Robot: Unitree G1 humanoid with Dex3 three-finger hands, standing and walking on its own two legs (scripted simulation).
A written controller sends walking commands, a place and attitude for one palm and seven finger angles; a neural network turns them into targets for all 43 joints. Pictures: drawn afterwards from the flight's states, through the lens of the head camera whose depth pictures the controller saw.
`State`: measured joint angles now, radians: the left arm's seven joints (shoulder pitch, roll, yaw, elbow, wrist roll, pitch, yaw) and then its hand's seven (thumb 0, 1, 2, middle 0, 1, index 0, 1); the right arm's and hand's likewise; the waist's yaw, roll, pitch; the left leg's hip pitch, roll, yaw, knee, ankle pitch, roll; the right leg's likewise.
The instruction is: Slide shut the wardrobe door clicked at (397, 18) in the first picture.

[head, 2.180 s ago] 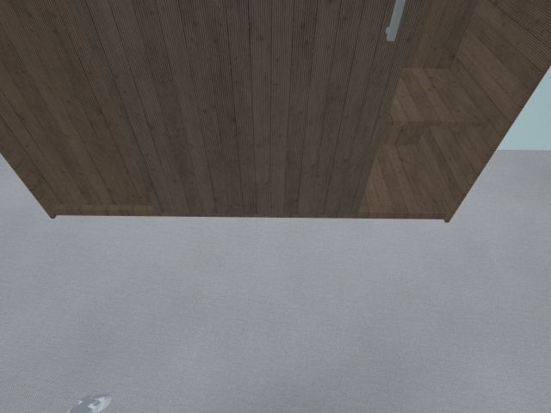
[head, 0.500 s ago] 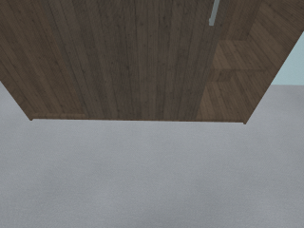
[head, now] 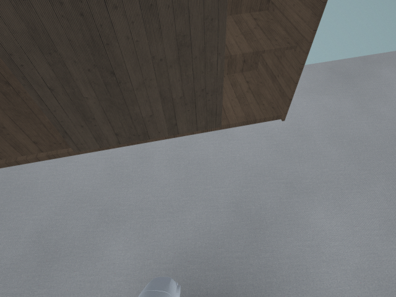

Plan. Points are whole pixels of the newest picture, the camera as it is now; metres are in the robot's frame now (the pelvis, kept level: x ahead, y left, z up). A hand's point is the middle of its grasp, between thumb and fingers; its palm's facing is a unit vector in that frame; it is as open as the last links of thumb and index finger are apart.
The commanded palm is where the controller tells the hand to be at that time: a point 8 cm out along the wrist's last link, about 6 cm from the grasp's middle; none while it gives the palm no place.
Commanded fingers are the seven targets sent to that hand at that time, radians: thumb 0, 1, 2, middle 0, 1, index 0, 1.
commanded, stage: walk to a spot facing it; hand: left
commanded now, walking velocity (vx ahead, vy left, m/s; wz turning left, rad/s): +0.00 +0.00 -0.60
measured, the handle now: out of the picture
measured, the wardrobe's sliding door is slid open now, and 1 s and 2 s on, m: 0.43 0.43 0.43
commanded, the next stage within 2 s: turn to face it in 1.78 s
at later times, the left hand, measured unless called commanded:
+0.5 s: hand out of the picture +0.11 +0.26 -0.16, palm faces -0.20 -0.96 -0.20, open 7.4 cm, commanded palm none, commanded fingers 0.00 0.90 0.90 -0.20 -0.30 -0.20 -0.30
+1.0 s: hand (218, 215) +0.34 -0.01 -0.18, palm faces -0.64 -0.76 -0.15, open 7.3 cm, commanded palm none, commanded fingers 0.00 0.90 0.90 -0.20 -0.30 -0.20 -0.30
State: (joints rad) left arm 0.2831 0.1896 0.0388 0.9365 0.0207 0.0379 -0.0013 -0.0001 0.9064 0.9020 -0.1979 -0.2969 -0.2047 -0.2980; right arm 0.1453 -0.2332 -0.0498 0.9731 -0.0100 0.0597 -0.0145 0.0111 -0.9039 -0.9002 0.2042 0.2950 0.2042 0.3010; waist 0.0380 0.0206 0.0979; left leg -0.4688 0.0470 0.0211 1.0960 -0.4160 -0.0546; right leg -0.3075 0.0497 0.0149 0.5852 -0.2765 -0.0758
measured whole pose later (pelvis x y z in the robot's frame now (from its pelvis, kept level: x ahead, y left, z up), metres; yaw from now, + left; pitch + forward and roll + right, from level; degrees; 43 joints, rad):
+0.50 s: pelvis +0.00 +0.06 +0.01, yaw -17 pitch +0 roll -2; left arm 0.29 0.28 0.10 0.92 0.04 0.06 -0.04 0.00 0.91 0.90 -0.19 -0.30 -0.20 -0.30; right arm 0.25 -0.21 -0.02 0.90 -0.02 -0.01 -0.02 0.01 -0.90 -0.90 0.20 0.30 0.20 0.30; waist 0.02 -0.04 -0.03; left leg -0.16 0.03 0.04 0.46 -0.31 0.03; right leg -0.52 0.08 0.06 0.97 -0.36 0.02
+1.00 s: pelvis +0.12 -0.06 -0.03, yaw -36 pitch -1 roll +0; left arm 0.06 0.20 0.05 0.89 0.02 -0.03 -0.05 0.00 0.91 0.90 -0.19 -0.30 -0.20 -0.30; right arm 0.52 -0.14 -0.02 1.10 0.00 -0.02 -0.01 0.01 -0.90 -0.90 0.20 0.30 0.20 0.30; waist -0.07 -0.02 0.13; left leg -0.13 0.17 0.18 1.07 -0.52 -0.05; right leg -0.48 0.01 -0.16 0.70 -0.20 -0.11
